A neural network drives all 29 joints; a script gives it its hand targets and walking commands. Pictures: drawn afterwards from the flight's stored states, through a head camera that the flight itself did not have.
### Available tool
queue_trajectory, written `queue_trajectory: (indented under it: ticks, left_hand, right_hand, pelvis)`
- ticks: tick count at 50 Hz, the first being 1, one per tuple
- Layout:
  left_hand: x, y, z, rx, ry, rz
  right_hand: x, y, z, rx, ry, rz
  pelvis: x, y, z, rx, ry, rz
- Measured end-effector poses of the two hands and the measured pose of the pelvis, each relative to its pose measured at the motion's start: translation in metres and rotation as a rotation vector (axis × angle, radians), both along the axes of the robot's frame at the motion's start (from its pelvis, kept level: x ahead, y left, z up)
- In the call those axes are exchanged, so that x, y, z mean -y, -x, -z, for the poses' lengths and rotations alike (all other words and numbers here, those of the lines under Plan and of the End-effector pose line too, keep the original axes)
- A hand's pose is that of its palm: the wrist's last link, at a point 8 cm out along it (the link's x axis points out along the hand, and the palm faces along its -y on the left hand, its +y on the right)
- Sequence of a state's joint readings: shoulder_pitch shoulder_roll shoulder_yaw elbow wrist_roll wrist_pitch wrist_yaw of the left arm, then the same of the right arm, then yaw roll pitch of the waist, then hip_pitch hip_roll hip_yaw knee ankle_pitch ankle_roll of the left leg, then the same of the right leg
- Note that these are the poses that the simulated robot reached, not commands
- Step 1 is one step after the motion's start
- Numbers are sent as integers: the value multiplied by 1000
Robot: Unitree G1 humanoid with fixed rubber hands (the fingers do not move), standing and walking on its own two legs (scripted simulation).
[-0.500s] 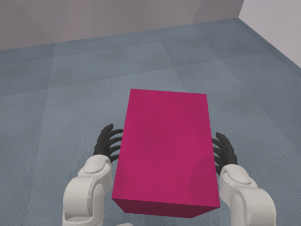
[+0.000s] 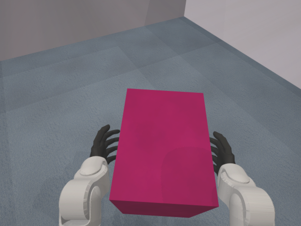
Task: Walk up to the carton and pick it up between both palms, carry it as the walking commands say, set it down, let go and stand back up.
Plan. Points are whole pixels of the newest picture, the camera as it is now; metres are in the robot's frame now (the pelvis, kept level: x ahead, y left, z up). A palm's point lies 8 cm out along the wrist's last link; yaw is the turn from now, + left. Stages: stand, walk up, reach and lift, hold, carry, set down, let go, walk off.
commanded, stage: carry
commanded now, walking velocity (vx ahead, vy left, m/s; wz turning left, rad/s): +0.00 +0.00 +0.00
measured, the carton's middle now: (160, 157) +0.29 +0.02 +0.03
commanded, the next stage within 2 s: none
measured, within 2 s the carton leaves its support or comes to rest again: neither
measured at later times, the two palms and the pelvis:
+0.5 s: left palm (67, 171) +0.20 +0.21 +0.11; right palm (204, 183) +0.20 -0.07 +0.11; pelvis -0.03 +0.06 +0.01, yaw -3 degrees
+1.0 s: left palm (89, 166) +0.23 +0.18 +0.08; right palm (214, 187) +0.20 -0.10 +0.07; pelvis -0.05 +0.05 +0.01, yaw -3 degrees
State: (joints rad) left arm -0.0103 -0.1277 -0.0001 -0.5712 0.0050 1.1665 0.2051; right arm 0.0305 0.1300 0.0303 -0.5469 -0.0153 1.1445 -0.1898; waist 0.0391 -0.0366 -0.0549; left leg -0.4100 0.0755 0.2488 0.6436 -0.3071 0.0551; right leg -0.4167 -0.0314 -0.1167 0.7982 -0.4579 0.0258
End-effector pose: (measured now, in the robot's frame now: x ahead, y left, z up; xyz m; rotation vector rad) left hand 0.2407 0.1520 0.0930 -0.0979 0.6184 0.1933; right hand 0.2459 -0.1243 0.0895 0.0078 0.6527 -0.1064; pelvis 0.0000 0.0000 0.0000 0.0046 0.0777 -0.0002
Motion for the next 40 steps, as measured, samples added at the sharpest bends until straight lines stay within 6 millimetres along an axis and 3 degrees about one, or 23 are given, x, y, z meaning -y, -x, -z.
queue_trajectory:
  ticks: [7,13,21,26,33,40]
  left_hand:
    - [15,0,4,-56,-44,143]
    - [0,15,13,-66,-13,175]
    - [-42,33,-4,-23,5,79]
    - [-57,39,-13,-5,4,47]
    - [-54,38,-9,-52,-5,82]
    - [-37,23,14,-109,-14,132]
  right_hand:
    - [13,38,13,-55,-29,134]
    - [-2,57,9,-66,-7,171]
    - [-42,50,-13,-22,17,73]
    - [-57,49,-19,-4,26,36]
    - [-55,59,-10,-52,23,64]
    - [-39,58,13,-111,21,108]
  pelvis:
    - [-19,13,-1,26,18,38]
    - [-40,23,-1,45,13,45]
    - [-57,32,-9,40,15,48]
    - [-65,35,-11,42,13,45]
    - [-71,39,-12,48,9,47]
    - [-67,46,-14,60,4,51]
